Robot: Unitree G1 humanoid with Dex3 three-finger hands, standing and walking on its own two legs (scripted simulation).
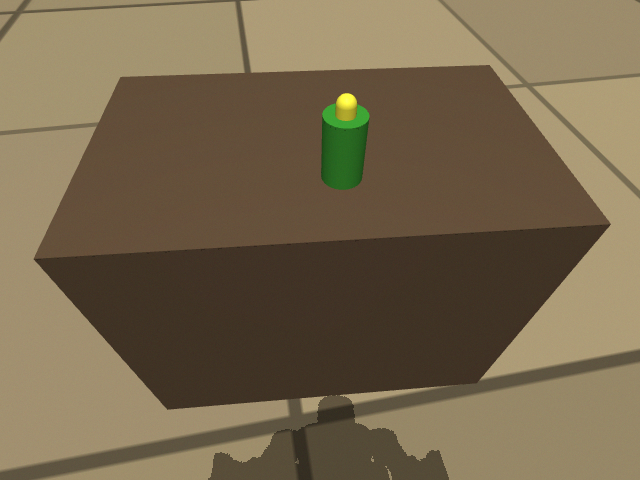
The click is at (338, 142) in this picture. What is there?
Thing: necked bottle
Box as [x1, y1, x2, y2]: [321, 93, 368, 189]
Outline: 348,93 340,95 336,102 326,107 322,113 321,177 327,185 339,189 353,187 361,179 368,124 367,111 363,107 358,105 356,103 355,98
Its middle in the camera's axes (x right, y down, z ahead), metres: +0.04 -0.18 +0.70
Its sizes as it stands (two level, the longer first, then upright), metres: 0.079 0.079 0.170
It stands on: a support 0.75 m high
